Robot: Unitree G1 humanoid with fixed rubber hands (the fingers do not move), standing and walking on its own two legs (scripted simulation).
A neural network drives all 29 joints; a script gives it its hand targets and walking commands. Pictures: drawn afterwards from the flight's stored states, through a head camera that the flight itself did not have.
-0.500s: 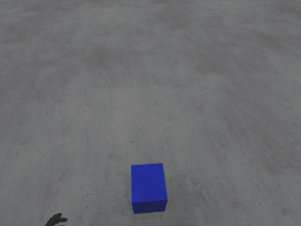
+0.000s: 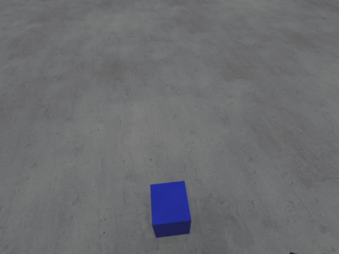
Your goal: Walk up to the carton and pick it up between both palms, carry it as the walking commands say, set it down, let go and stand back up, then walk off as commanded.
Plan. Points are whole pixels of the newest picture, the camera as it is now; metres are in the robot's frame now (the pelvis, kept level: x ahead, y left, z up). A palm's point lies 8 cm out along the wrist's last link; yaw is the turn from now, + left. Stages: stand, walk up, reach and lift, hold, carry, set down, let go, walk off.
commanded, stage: walk up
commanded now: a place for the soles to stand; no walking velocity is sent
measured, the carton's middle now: (170, 209) +0.48 +0.05 -0.66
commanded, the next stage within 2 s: reach and lift in 1.32 s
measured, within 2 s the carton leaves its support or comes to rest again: neither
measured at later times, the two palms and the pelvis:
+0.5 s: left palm out of the picture +0.08 +0.27 -0.13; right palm out of the picture +0.03 -0.31 -0.11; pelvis -0.01 -0.01 +0.01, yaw -1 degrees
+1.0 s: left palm out of the picture +0.09 +0.29 -0.11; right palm out of the picture +0.08 -0.30 -0.12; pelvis +0.01 +0.00 +0.00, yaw -1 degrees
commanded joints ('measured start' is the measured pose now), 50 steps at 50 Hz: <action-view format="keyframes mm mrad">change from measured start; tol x8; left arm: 1 -77 207 31 -46 -8 -37 21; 50 -58 196 32 -88 6 -38 35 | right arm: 1 -11 -234 -61 -20 -6 -17 -12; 50 0 -203 -76 11 -5 -18 -24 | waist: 1 -27 -71 -98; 28 -5 50 -107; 38 -22 -73 -102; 50 -21 -40 -127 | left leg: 1 46 86 -119 -144 -23 33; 25 -79 123 -125 -222 -108 45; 42 27 128 -116 -166 128 37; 50 40 106 -111 -143 110 38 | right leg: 1 -48 -138 173 -184 -3 -77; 14 -28 -113 161 -219 -113 -64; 42 18 -100 105 -79 253 -49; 47 -12 -102 133 -102 149 -63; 50 -6 -97 113 -93 215 -57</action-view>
